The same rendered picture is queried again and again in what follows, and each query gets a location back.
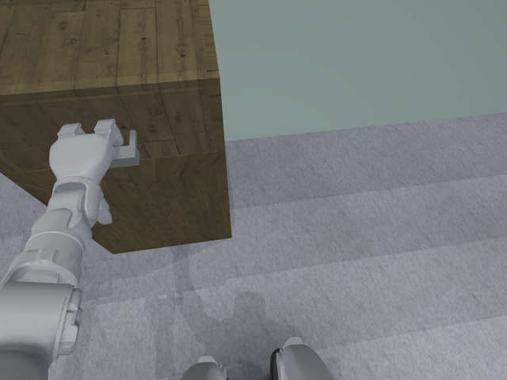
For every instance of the right robot shin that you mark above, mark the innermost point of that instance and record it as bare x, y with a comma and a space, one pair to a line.
293, 340

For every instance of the drawer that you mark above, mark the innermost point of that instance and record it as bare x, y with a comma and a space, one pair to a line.
168, 122

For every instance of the robot left thigh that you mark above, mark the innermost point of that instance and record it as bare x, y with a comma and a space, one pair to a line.
205, 371

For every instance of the handle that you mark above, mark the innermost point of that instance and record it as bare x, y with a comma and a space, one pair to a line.
126, 155

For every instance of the robot left forearm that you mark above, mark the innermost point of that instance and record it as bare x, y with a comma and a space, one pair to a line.
54, 251

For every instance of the left robot hand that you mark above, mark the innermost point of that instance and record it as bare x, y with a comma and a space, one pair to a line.
77, 154

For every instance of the cabinet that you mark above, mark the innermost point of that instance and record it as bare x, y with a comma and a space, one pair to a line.
54, 49

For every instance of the robot left upper arm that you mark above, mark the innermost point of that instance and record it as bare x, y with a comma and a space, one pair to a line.
38, 322

